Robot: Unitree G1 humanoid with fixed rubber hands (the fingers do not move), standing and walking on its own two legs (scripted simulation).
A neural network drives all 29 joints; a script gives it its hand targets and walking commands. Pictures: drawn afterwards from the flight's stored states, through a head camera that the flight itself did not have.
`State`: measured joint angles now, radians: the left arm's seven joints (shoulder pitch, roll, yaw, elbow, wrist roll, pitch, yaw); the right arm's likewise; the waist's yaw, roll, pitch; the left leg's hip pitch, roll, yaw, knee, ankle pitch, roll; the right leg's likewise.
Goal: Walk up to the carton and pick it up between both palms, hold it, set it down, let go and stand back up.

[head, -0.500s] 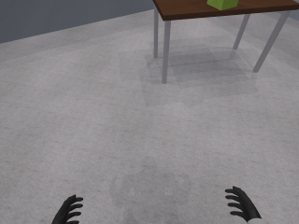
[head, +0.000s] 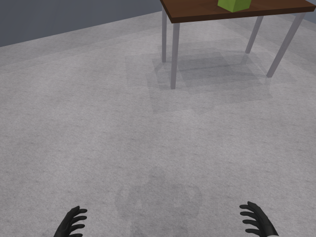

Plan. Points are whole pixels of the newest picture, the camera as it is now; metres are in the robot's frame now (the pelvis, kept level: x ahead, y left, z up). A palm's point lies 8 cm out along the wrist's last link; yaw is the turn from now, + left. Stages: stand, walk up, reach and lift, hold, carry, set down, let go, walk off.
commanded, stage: stand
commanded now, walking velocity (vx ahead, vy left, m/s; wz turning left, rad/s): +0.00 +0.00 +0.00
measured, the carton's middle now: out of the picture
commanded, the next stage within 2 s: walk up in 1.50 s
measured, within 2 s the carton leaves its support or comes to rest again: neither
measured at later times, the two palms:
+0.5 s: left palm out of the picture +0.13 +0.26 -0.08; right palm (268, 236) +0.13 -0.25 -0.08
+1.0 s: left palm out of the picture +0.12 +0.26 -0.08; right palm out of the picture +0.13 -0.26 -0.08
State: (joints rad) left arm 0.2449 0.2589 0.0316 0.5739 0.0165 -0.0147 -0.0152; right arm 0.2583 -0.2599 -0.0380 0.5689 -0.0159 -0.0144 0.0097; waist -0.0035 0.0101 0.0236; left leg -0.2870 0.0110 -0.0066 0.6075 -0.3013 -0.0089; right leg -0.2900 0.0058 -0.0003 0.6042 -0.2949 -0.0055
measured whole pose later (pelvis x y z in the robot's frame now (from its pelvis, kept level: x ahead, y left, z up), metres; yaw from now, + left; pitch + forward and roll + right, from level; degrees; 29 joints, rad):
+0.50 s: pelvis +0.00 +0.00 +0.00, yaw +0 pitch -1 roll +0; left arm 0.25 0.27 0.02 0.59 0.01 -0.01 -0.01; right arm 0.26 -0.27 -0.03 0.58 -0.01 -0.01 0.01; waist 0.00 0.01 0.02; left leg -0.28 0.01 -0.01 0.59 -0.29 -0.01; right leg -0.28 0.00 0.00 0.59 -0.29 -0.01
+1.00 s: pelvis +0.00 +0.00 +0.00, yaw +0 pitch -1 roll +0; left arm 0.26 0.27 0.02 0.61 0.01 -0.01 -0.01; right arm 0.27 -0.27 -0.03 0.59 -0.01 -0.01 0.01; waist 0.00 0.01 0.02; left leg -0.27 0.01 -0.01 0.58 -0.29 -0.01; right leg -0.27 0.00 -0.01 0.58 -0.28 -0.01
